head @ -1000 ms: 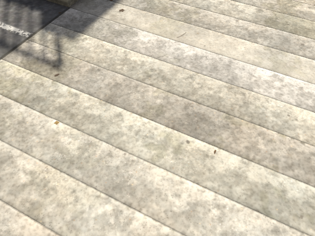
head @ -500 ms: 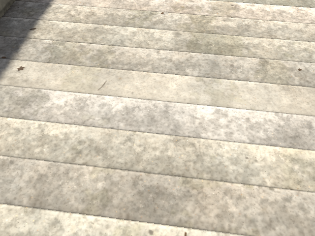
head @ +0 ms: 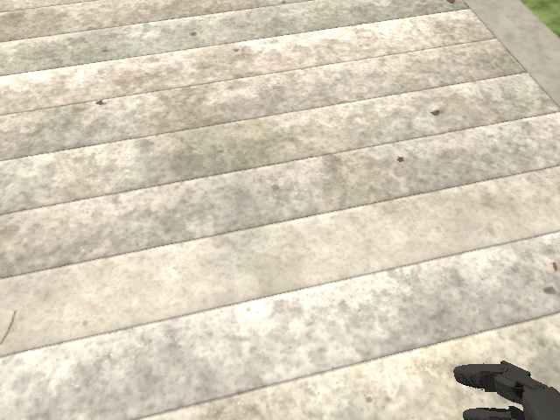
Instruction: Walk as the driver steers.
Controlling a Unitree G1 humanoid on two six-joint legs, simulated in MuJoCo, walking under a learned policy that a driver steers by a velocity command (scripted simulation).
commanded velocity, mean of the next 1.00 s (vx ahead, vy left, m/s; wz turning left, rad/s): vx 1.00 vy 0.00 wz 0.30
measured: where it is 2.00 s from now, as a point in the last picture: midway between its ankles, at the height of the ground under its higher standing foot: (202, 98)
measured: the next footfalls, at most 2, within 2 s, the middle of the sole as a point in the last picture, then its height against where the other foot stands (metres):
left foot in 0.16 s outside the picture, level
right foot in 0.54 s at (362, 362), level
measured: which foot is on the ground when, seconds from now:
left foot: up 0.00-0.14, down 0.16-0.56, up 0.58-0.96, down 0.98-1.00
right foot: down 0.00-0.14, up 0.16-0.52, down 0.54-0.98, up 1.00-1.00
